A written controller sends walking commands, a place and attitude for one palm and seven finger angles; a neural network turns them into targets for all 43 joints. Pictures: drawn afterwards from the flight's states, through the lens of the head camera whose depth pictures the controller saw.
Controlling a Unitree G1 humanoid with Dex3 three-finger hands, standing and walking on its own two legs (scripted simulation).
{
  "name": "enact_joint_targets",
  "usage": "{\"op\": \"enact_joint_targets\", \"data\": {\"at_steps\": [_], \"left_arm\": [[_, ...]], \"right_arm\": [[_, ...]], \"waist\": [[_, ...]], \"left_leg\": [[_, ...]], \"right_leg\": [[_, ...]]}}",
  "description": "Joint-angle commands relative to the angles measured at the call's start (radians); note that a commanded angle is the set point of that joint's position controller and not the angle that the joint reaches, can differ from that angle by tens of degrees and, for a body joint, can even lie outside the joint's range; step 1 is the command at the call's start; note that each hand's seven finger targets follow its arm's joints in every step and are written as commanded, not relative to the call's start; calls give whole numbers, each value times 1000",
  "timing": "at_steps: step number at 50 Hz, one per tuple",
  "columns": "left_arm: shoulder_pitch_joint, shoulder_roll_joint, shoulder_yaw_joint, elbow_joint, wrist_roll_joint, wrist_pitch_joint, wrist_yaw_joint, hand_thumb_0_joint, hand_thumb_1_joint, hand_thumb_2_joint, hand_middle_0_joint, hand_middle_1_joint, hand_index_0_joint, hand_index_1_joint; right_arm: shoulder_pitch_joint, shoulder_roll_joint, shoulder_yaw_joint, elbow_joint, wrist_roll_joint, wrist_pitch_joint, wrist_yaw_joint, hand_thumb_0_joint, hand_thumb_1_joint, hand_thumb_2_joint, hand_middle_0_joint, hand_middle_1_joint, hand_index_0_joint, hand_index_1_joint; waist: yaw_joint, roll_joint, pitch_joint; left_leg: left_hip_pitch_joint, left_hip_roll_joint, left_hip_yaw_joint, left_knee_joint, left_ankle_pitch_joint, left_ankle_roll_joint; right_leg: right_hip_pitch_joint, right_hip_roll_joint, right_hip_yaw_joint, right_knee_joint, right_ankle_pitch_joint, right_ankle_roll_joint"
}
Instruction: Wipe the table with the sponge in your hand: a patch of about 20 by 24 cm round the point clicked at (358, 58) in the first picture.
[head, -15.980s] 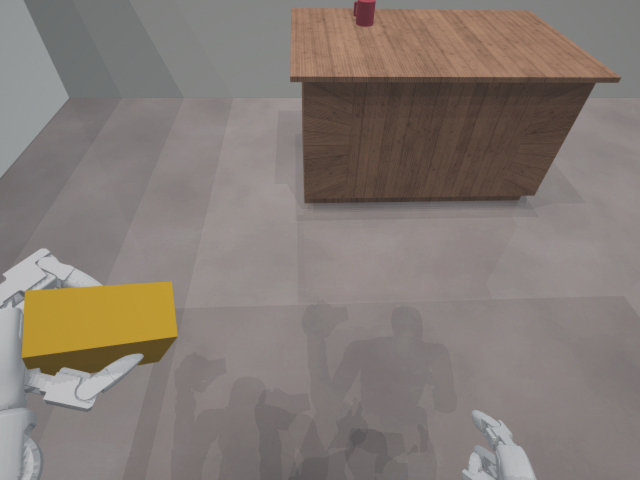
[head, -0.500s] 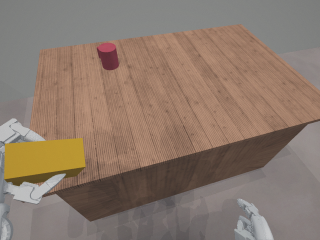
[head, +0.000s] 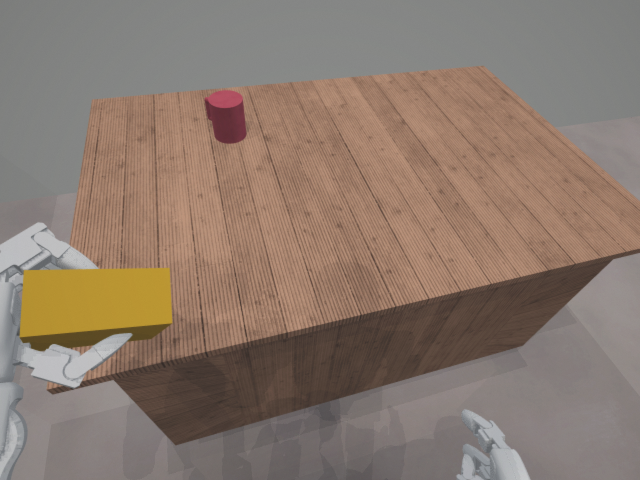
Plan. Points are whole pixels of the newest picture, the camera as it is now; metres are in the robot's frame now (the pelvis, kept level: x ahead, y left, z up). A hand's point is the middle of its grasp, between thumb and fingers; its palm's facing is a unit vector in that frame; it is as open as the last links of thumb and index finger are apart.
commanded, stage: come to a stop and stand still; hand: left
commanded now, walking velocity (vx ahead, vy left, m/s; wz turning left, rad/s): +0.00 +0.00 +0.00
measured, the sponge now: (118, 309) +0.24 +0.23 +0.13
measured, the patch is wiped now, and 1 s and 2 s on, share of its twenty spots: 0.00 0.00 0.00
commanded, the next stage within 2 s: look again from close up in 0.22 s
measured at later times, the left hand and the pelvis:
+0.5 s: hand (58, 294) +0.22 +0.26 +0.18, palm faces +0.39 -0.86 -0.33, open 9.3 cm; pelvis +0.00 +0.02 +0.00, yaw +0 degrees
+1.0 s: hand (85, 274) +0.25 +0.25 +0.17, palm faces +0.41 -0.86 -0.32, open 9.3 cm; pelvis +0.02 +0.00 -0.01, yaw -2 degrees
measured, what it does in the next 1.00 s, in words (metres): stands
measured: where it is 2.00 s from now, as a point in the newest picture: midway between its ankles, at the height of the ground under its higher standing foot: outside the picture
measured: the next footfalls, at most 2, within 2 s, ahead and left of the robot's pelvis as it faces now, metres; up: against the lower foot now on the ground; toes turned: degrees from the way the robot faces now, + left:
left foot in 1.20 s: +0.09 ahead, +0.11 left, +0.00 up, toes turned -5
left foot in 1.66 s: +0.12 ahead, +0.03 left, +0.00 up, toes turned -6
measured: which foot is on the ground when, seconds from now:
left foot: down 0.00-1.00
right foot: down 0.00-1.00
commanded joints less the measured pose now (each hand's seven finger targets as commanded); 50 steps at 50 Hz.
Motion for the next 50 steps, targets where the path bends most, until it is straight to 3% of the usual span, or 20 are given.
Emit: {"op": "enact_joint_targets", "data": {"at_steps": [1,5,9,10,11,12,15,16,20,21,23,29,34,36,37,41,44,47,49,50], "left_arm": [[-174,149,89,-336,-17,-93,25,0,100,1300,-1200,-1600,-1200,-1600],[-113,94,47,-225,-6,-73,30,0,100,1300,-1200,-1600,-1200,-1600],[-102,103,66,-147,-3,-58,30,0,100,1300,-1200,-1600,-1200,-1600],[-108,103,66,-158,-2,-59,28,0,100,1300,-1200,-1600,-1200,-1600],[-124,147,101,-201,-2,-61,30,0,100,1300,-1200,-1600,-1200,-1600],[-133,115,77,-204,-4,-63,27,0,100,1300,-1200,-1600,-1200,-1600],[-147,135,86,-290,1,-69,30,0,100,1300,-1200,-1600,-1200,-1600],[-165,164,103,-348,0,-70,30,0,100,1300,-1200,-1600,-1200,-1600],[-112,136,91,-357,2,-69,36,0,100,1300,-1200,-1600,-1200,-1600],[-103,156,109,-371,2,-68,36,0,100,1300,-1200,-1600,-1200,-1600],[-77,124,90,-322,1,-63,38,0,100,1300,-1200,-1600,-1200,-1600],[-63,99,74,-211,-3,-41,32,0,100,1300,-1200,-1600,-1200,-1600],[-130,107,57,-318,4,-46,33,0,100,1300,-1200,-1600,-1200,-1600],[-140,149,91,-374,5,-50,39,0,100,1300,-1200,-1600,-1200,-1600],[-129,123,76,-355,2,-50,40,0,100,1300,-1200,-1600,-1200,-1600],[-129,146,104,-359,-6,-40,42,0,100,1300,-1200,-1600,-1200,-1600],[-130,103,76,-296,-10,-21,37,0,100,1300,-1200,-1600,-1200,-1600],[-151,95,58,-275,-8,-1,27,0,100,1300,-1200,-1600,-1200,-1600],[-176,86,44,-251,-4,19,26,0,100,1300,-1200,-1600,-1200,-1600],[-186,92,48,-252,-3,27,27,0,100,1300,-1200,-1600,-1200,-1600]], "right_arm": [[-120,-118,-47,-166,-3,-93,-4,0,-900,-900,200,300,200,300],[-83,-140,-61,-140,-7,-88,2,0,-900,-900,200,300,200,300],[-82,-142,-63,-140,-3,-65,-2,0,-900,-900,200,300,200,300],[-86,-140,-63,-145,-2,-61,-3,0,-900,-900,200,300,200,300],[-108,-136,-60,-143,0,-57,-4,0,-900,-900,200,300,200,300],[-112,-132,-58,-152,-3,-52,-6,0,-900,-900,200,300,200,300],[-118,-130,-58,-169,-8,-54,-8,0,-900,-900,200,300,200,300],[-134,-125,-53,-170,-6,-57,-7,0,-900,-900,200,300,200,300],[-123,-126,-57,-172,-12,-64,-6,0,-900,-900,200,300,200,300],[-128,-123,-56,-166,-11,-63,-4,0,-900,-900,200,300,200,300],[-115,-126,-59,-162,-12,-56,-5,0,-900,-900,200,300,200,300],[-107,-133,-62,-151,-6,-32,-10,0,-900,-900,200,300,200,300],[-126,-132,-61,-164,-6,-33,-13,0,-900,-900,200,300,200,300],[-136,-127,-61,-163,-5,-37,-13,0,-900,-900,200,300,200,300],[-138,-123,-58,-163,-10,-36,-14,0,-900,-900,200,300,200,300],[-142,-127,-71,-159,-3,-26,-10,0,-900,-900,200,300,200,300],[-135,-132,-80,-157,-2,-5,-4,0,-900,-900,200,300,200,300],[-140,-133,-80,-159,-5,10,4,0,-900,-900,200,300,200,300],[-153,-137,-78,-167,-3,24,13,0,-900,-900,200,300,200,300],[-164,-140,-80,-173,4,26,17,0,-900,-900,200,300,200,300]], "waist": [[7,159,-168],[3,60,-136],[-1,12,-97],[-1,23,-102],[-1,39,-117],[-5,57,-124],[2,102,-139],[1,145,-152],[4,128,-174],[2,152,-182],[-2,110,-178],[-7,57,-125],[-3,125,-136],[-1,131,-158],[-2,128,-164],[-6,152,-155],[-14,187,-107],[-24,218,-62],[-11,179,-55],[3,102,-85]], "left_leg": [[-209,66,-39,-147,149,-23],[-233,73,-45,-154,149,-34],[-261,77,-54,-175,126,-37],[-261,77,-54,-178,132,-35],[-242,78,-49,-176,163,-38],[-249,78,-51,-179,164,-40],[-261,77,-50,-181,175,-36],[-242,73,-44,-180,203,-42],[-236,76,-49,-159,251,-50],[-219,70,-43,-152,289,-60],[-218,75,-47,-142,316,-73],[-251,86,-53,-168,232,-68],[-255,86,-55,-188,250,-73],[-249,82,-56,-181,280,-77],[-236,90,-55,-174,279,-81],[-156,129,-59,-145,335,-100],[-124,203,-99,-137,371,-79],[-34,265,-124,-84,515,-44],[-127,247,-74,32,586,-48],[-235,201,-33,181,549,-51]], "right_leg": [[301,-48,60,-26,88,-15],[296,-44,68,-51,80,-11],[278,-38,68,-68,51,-8],[284,-38,68,-64,59,-8],[290,-32,57,-58,103,-7],[303,-39,49,-53,100,-7],[342,-34,43,-38,133,-6],[343,-28,36,-27,164,-6],[367,-33,30,-19,218,-10],[365,-30,28,-15,257,-14],[361,-35,24,-16,274,-17],[324,-32,26,-42,183,-8],[345,-19,4,-10,187,-3],[365,-17,-3,3,221,-4],[355,-20,-4,-1,206,-7],[241,16,-15,53,143,-15],[117,40,-48,117,0,-15],[-21,55,-83,137,-151,-17],[104,57,-89,35,-76,-38],[254,43,-50,-19,85,-67]]}}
